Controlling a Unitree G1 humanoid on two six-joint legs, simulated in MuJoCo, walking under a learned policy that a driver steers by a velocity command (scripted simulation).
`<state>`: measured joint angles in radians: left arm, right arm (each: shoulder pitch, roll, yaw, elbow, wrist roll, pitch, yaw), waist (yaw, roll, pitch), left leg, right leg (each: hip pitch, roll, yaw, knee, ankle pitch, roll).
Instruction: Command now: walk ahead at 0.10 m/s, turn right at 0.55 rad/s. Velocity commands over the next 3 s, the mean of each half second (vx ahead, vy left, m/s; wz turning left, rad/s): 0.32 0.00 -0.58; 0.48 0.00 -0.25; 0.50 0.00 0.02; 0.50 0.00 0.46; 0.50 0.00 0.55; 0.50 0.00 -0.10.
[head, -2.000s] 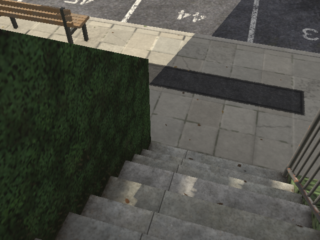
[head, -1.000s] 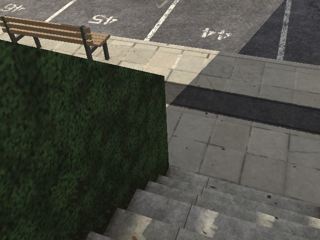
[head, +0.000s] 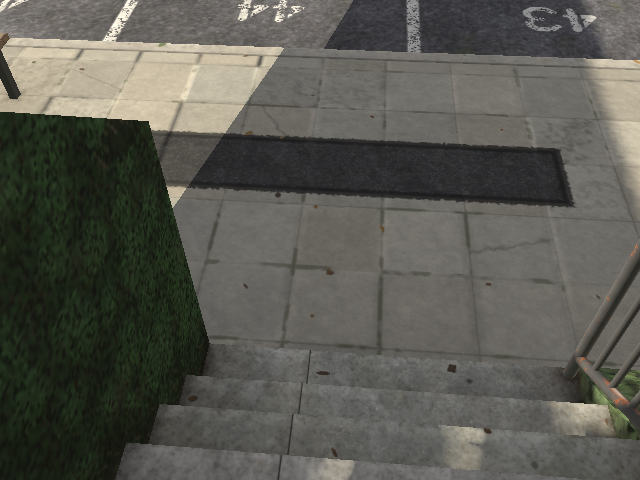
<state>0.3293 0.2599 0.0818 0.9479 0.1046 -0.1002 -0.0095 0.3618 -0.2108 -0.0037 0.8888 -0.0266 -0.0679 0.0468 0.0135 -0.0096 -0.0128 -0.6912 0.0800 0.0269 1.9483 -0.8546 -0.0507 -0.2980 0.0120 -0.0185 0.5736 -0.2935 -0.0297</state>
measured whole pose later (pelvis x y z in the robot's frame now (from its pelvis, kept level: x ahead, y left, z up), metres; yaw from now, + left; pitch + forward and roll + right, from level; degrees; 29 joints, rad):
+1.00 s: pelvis +0.38 +0.05 -0.26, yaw -22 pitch +2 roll +0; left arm 0.07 0.16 -0.04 0.87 0.08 -0.04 -0.14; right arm 0.72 -0.09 0.06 1.18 -0.11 -0.14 -0.03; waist -0.12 -0.01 -0.03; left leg -0.11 -0.02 0.18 0.82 -0.75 0.07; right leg -0.69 -0.07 0.01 0.63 0.44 -0.05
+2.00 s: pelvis +0.91 -0.10 -0.70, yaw -5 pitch +1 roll +3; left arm 0.16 0.20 -0.05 0.82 0.12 -0.05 -0.07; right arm 0.55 -0.13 0.05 1.02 -0.09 -0.13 0.04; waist -0.13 -0.06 -0.06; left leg -0.34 -0.20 -0.08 1.29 -0.87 0.11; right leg -0.39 -0.05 0.04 0.42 0.31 -0.03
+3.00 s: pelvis +1.51 -0.05 -1.15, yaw +5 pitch +0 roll +6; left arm 0.01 0.25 0.03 0.87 -0.06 -0.06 -0.08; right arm 0.49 -0.13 -0.01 1.09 0.01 -0.07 -0.03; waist -0.11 -0.09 0.03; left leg -0.16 0.04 0.19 1.38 -0.90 -0.01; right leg -0.48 -0.08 0.04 0.44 0.36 -0.10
